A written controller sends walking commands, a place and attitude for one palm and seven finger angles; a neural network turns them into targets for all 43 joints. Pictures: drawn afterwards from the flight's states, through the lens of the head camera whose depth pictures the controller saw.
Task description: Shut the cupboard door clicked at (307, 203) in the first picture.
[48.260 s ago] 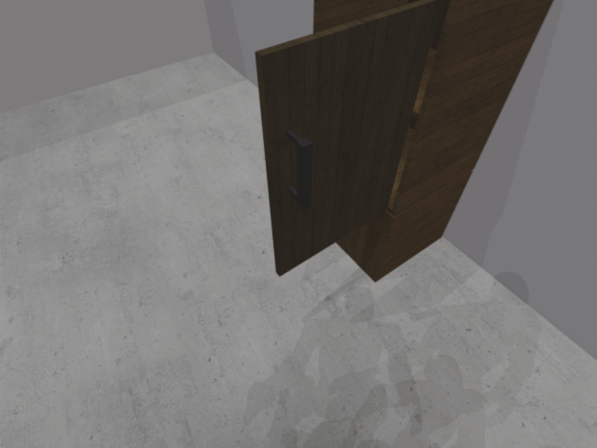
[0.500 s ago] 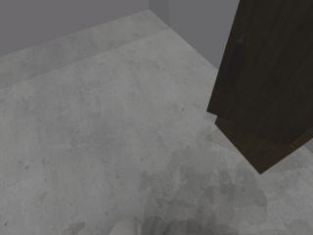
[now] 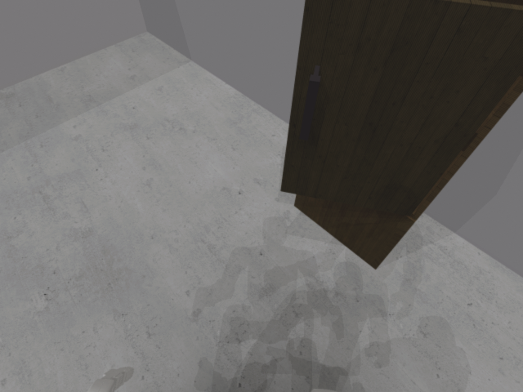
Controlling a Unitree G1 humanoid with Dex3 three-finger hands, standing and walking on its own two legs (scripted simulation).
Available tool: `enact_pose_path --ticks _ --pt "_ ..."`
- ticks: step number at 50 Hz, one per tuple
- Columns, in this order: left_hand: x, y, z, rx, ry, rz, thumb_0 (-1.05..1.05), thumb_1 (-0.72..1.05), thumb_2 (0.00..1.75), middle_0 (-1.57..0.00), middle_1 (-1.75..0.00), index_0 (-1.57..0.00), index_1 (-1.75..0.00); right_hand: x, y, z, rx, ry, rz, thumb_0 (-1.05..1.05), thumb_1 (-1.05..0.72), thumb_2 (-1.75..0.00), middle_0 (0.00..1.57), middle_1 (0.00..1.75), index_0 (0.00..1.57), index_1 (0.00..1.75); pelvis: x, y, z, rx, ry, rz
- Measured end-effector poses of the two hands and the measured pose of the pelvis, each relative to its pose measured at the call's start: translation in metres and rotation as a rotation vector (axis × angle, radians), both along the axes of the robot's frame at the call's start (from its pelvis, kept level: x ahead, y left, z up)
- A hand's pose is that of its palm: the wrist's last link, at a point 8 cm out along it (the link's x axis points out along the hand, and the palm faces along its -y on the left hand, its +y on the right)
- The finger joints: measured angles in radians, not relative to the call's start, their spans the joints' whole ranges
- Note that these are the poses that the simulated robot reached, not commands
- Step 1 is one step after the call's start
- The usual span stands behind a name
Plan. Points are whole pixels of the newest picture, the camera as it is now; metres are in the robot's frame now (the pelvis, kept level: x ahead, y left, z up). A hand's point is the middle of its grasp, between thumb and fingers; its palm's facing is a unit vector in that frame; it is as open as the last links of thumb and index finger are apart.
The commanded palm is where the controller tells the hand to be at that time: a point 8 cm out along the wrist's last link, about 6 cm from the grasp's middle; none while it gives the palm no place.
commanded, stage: turn to face it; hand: left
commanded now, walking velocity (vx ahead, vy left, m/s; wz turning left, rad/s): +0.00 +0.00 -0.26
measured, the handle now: (310, 104) +0.67 -0.07 +0.02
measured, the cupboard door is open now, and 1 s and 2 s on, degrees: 32 32 32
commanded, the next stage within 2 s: take the last steps up to it in 0.10 s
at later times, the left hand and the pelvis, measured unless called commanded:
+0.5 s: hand (166, 388) +0.14 +0.17 -0.18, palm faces -0.15 -0.98 -0.15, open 7.4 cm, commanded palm none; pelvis +0.06 -0.01 +0.00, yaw -9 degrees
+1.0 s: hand (237, 327) +0.25 +0.06 -0.17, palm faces -0.19 -0.96 -0.20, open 7.3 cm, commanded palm none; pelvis +0.16 -0.11 +0.00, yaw -12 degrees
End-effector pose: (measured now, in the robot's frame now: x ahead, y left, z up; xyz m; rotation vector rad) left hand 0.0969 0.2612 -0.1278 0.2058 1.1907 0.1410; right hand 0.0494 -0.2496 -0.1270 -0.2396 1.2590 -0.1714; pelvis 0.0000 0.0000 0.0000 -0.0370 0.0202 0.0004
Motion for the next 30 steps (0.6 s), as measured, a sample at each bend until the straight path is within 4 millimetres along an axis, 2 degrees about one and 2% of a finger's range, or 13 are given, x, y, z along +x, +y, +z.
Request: enact_pose_path --ticks 4,8,14,18,21,26,30 --pt "0.024 -0.018 -0.001 0.037 -0.05 -0.061 0.0 0.91 0.9 -0.2 -0.3 -0.2 -0.29 -0.024 -0.022 -0.023 0.02 0.053 -0.08 0.0 -0.91 -0.89 0.21 0.3 0.2 0.3 0.007 -0.013 -0.014 0.025 0.001 -0.032" --pt "0.025 -0.033 0.003 0.041 -0.03 -0.086 0.0 0.91 0.9 -0.2 -0.3 -0.2 -0.29 -0.03 -0.03 -0.025 0.016 0.088 -0.13 0.01 -0.91 -0.89 0.2 0.3 0.2 0.3 0.011 -0.014 -0.009 0.022 -0.002 -0.054" --pt "0.019 -0.039 -0.005 0.003 0.027 -0.088 0.0 0.9 0.9 -0.2 -0.3 -0.21 -0.3 -0.016 -0.019 -0.013 0.021 0.048 -0.143 0.01 -0.91 -0.89 0.2 0.3 0.19 0.3 0.022 -0.011 -0.004 0.029 -0.001 -0.076" --pt "0.02 -0.033 -0.023 -0.042 0.055 -0.073 0.0 0.9 0.9 -0.2 -0.3 -0.21 -0.3 -0.005 -0.004 -0.011 0.005 0.005 -0.13 0.0 -0.91 -0.89 0.2 0.3 0.19 0.3 0.035 -0.002 -0.011 0.012 -0.001 -0.091" --pt "0.026 -0.031 -0.029 -0.056 0.099 -0.097 0.0 0.9 0.9 -0.2 -0.3 -0.2 -0.3 -0.008 0.005 -0.006 -0.002 -0.007 -0.148 0.0 -0.91 -0.89 0.2 0.3 0.2 0.3 0.044 -0.001 -0.01 0.017 -0.005 -0.124" --pt "0.055 -0.04 -0.018 -0.076 0.099 -0.139 0.01 0.91 0.9 -0.2 -0.3 -0.2 -0.29 -0.031 0.011 0.007 0.008 0.061 -0.206 0.0 -0.91 -0.89 0.2 0.3 0.2 0.3 0.06 -0.009 0.003 0.009 -0.006 -0.157" --pt "0.086 -0.057 -0.01 -0.075 0.08 -0.179 0.01 0.91 0.9 -0.2 -0.3 -0.2 -0.29 -0.05 0.007 0.009 0.026 0.139 -0.263 0.0 -0.91 -0.89 0.21 0.3 0.2 0.3 0.074 -0.02 0.008 0.004 -0.004 -0.184"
